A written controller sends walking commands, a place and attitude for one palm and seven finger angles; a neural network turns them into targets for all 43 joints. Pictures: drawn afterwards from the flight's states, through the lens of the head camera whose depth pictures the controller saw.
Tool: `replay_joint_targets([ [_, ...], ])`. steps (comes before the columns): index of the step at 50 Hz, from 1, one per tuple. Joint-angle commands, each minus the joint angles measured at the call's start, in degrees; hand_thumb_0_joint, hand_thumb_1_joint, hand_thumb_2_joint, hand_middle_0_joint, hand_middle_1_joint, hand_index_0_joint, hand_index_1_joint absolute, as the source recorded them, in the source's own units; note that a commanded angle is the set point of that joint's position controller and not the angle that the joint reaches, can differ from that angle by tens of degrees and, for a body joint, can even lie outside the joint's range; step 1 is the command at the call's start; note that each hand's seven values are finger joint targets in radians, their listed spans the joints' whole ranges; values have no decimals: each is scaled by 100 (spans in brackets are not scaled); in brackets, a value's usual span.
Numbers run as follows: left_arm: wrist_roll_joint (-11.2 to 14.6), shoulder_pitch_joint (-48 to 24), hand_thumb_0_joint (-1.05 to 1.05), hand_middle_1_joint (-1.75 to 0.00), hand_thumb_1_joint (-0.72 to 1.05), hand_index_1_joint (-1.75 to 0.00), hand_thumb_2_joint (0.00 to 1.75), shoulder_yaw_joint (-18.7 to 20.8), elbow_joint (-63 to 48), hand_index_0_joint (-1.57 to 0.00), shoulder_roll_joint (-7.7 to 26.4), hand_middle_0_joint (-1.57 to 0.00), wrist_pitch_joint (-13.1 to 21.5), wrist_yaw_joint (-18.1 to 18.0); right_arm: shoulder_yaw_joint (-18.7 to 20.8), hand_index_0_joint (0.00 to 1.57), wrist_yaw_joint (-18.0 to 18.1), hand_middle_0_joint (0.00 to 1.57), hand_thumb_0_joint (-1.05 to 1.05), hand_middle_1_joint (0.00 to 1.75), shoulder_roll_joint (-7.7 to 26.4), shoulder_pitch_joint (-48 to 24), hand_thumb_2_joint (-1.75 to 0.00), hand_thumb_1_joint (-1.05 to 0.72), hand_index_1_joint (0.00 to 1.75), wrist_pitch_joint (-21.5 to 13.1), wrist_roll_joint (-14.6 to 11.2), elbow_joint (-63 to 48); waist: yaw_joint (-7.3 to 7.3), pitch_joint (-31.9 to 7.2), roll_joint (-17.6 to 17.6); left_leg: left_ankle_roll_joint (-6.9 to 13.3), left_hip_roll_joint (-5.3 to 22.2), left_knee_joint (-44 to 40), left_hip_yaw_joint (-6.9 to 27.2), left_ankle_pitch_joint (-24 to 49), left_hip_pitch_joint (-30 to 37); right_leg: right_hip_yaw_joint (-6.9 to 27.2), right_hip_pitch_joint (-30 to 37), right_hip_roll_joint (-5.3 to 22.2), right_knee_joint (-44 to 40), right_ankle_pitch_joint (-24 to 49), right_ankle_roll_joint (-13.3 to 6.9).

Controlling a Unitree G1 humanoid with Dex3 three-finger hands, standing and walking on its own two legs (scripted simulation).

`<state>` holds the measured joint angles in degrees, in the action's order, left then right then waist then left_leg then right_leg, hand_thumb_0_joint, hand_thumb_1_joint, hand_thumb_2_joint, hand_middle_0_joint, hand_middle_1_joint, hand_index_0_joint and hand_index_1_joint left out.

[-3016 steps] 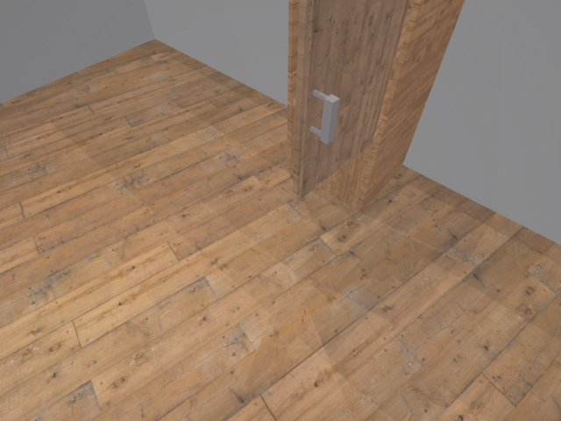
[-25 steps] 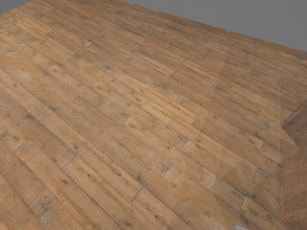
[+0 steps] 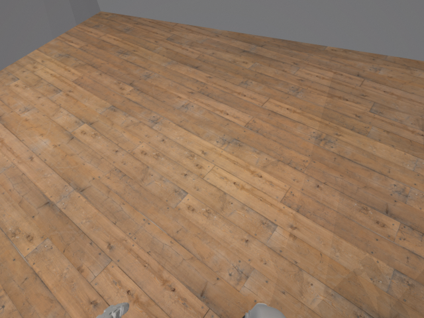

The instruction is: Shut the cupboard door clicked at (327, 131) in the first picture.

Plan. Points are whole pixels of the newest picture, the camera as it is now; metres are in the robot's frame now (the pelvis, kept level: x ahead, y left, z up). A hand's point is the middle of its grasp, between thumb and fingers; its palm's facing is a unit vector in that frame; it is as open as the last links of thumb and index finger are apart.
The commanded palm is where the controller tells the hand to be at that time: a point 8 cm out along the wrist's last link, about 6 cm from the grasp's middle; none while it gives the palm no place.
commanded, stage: turn to face it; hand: left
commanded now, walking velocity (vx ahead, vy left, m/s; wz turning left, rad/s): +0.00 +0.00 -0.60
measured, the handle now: out of the picture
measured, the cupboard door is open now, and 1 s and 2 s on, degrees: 38 38 38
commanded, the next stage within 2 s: none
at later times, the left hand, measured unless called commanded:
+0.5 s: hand out of the picture +0.14 +0.19 -0.15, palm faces -0.07 -0.98 -0.17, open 7.3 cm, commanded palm none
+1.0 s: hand (167, 238) +0.32 +0.13 -0.13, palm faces -0.52 -0.81 -0.27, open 7.3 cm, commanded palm none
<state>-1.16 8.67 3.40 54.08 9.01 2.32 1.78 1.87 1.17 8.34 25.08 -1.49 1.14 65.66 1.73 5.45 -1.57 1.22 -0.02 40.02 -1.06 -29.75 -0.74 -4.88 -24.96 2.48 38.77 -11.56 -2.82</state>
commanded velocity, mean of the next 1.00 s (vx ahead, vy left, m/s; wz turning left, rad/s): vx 0.00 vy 0.00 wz -0.60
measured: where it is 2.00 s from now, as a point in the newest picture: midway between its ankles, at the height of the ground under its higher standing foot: outside the picture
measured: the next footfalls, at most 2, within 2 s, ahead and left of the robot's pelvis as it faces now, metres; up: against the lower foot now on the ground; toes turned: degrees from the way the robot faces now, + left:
left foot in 0.54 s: +0.18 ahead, +0.12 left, +0.00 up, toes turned -13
right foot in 1.00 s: +0.06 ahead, -0.10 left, +0.00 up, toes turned -37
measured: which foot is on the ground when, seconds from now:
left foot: up 0.00-0.52, down 0.54-1.00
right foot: down 0.00-0.54, up 0.56-0.98, down 1.00-1.00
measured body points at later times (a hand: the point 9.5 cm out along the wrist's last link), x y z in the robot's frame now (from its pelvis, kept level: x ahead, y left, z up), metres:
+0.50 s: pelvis +0.09 +0.01 +0.02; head +0.13 +0.02 +0.47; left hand +0.14 +0.24 -0.13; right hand +0.18 -0.23 -0.11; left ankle +0.14 +0.13 -0.70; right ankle +0.10 -0.09 -0.71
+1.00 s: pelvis +0.10 +0.01 +0.01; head +0.13 -0.02 +0.46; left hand +0.34 +0.18 -0.11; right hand -0.03 -0.23 -0.14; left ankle +0.14 +0.13 -0.71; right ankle +0.03 -0.08 -0.71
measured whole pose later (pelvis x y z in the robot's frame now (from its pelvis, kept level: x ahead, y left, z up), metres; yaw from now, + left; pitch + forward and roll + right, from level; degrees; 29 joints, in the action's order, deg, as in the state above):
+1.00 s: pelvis +0.10 +0.01 +0.01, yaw -33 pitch +0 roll +0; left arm -1.1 7.5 4.8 50.2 14.8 -3.7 2.3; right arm 3.2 1.2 14.6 15.8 1.1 1.8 54.4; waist 1.4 4.8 -1.7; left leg -1.7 9.7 35.4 -17.2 -20.8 -12.9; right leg -4.2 -15.5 1.7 35.1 -17.2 0.2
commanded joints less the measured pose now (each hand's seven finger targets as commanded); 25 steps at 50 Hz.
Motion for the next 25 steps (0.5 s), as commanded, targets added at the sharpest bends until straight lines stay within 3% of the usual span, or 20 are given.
replay_joint_targets([
  [1,46,1376,0,-30,90,-30,90,260,195,-20,1108,-20,20,-259,177,20,11,20,0,30,510,-134,-90,-90,30,-94,-66,-537,-487,-326,1474,138,120,3640,341,327,-2955,3365,1943,1990,-2782,-207,-852],
  [2,46,960,0,-30,90,-30,90,158,98,-20,823,-20,21,-279,156,20,4,20,0,30,462,-270,-90,-90,30,-66,-34,-515,-297,-135,802,65,316,3417,373,763,-2758,2567,1317,1695,-2716,300,-755],
  [3,47,727,0,-30,90,-30,90,85,43,-20,637,-20,48,-288,122,20,-11,20,0,30,344,-257,-90,-90,30,-11,-11,-496,-134,-139,570,-10,425,3101,282,961,-2424,1952,873,1425,-2647,942,-706],
  [4,39,639,0,-30,90,-30,90,81,57,-20,542,-20,81,-305,90,20,-23,20,0,30,192,-45,-90,-90,30,42,7,-421,19,-378,453,-70,456,2821,187,1115,-2227,1545,860,1224,-2578,1417,-642],
  [6,11,687,0,-30,90,-30,90,101,71,-20,494,-20,98,-309,86,20,-20,20,0,30,187,19,-90,-90,30,168,45,-431,101,-508,591,-206,467,2379,49,1237,-2156,1215,730,986,-2595,1910,-577],
  [11,10,938,0,-30,90,-30,90,208,144,-20,759,-20,24,-300,125,20,16,20,0,30,377,-703,-90,-90,30,258,29,-814,-84,-822,470,-435,412,1824,62,1238,-2821,1617,1594,989,-2388,2468,-652],
  [14,-4,1032,0,-30,90,-30,90,240,151,-20,830,-20,-33,-304,156,20,38,20,0,30,518,-1184,-90,-90,30,258,2,-1078,-181,-811,636,-503,395,1647,175,1131,-3089,1974,1865,1030,-2300,2395,-719],
  [18,-24,1056,0,-30,90,-30,90,316,62,-20,940,-20,-128,-291,169,20,54,20,0,30,591,-1724,-90,-90,30,241,-23,-1389,-316,-746,701,-526,282,992,188,881,-2907,2357,1842,1014,-2204,2019,-879],
  [20,-40,969,0,-30,90,-30,90,370,-8,-20,1046,-20,-174,-301,179,20,65,20,0,30,592,-1791,-90,-90,30,211,-55,-1492,-335,-763,773,-501,228,486,201,725,-2576,2517,1740,1036,-2052,2048,-905],
  [22,-33,817,0,-30,90,-30,90,425,-88,-20,1123,-20,-220,-297,180,20,86,20,0,30,590,-1702,-90,-90,30,178,-86,-1539,-275,-824,890,-460,128,-156,235,827,-2068,2606,1564,932,-1821,2131,-806],
  [24,0,609,0,-30,90,-30,90,426,-163,-20,1071,-20,-279,-286,202,20,116,20,0,30,674,-1419,-90,-90,30,140,-100,-1465,-108,-823,741,-430,85,-1252,170,1578,-972,2553,824,608,-1533,1636,-452],
  [25,41,534,0,-30,90,-30,90,392,-252,-20,960,-20,-304,-270,221,20,149,20,0,30,841,-1214,-90,-90,30,91,-82,-1416,-15,-902,338,-360,429,-1792,276,1865,-198,2251,262,242,-1256,933,-213],
])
